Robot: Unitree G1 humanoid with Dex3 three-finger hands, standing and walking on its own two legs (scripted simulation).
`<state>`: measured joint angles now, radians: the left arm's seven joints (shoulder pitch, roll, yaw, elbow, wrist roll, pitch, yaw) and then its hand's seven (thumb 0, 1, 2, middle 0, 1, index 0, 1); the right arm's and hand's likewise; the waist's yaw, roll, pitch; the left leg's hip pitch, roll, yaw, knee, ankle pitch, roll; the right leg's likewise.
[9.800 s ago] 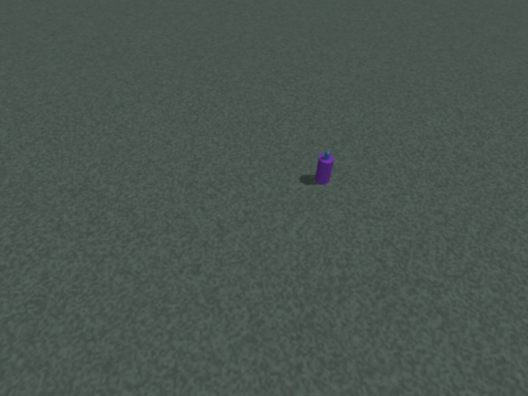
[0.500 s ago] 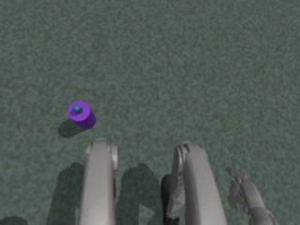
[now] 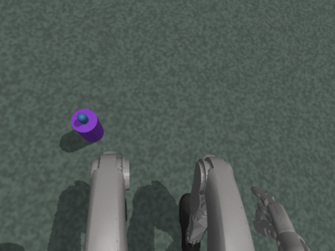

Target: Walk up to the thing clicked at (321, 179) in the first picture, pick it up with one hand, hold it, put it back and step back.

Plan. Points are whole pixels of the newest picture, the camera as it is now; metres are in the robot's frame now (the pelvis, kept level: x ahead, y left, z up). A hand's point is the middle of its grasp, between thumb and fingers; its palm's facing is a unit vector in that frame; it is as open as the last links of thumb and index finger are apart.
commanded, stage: go down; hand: left
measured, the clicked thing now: (87, 125) +0.43 +0.26 -0.29
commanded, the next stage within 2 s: approach in 0.42 s
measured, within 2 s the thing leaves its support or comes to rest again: neither
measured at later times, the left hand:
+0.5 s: hand out of the picture +0.34 +0.44 -0.01, palm faces +0.29 -0.95 -0.11, open 17.4 cm
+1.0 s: hand (21, 131) +0.37 +0.39 -0.16, palm faces +0.24 -0.97 +0.03, open 17.6 cm
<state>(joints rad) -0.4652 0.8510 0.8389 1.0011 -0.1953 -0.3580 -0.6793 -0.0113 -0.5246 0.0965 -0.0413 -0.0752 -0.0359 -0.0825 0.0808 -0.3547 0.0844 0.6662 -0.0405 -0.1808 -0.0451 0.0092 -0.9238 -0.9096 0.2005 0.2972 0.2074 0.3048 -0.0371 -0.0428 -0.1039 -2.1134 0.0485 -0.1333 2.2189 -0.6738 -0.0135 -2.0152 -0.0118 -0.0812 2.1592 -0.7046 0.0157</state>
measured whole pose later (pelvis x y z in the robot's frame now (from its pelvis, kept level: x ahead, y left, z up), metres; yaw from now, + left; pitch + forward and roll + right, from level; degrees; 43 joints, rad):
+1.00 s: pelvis -0.01 +0.00 -0.08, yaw -4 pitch +24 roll -10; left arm -0.56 0.85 0.85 1.26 -0.27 -0.70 -0.71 -0.01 -0.59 0.05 -0.08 -0.08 -0.06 -0.10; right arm -0.05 -0.37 0.23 0.66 -0.16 -0.16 0.01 0.01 -0.91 -0.90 0.20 0.30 0.21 0.31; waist -0.11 -0.15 0.08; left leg -2.25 0.05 -0.23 2.50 -0.69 -0.03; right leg -2.13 0.03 -0.13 2.40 -0.69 0.03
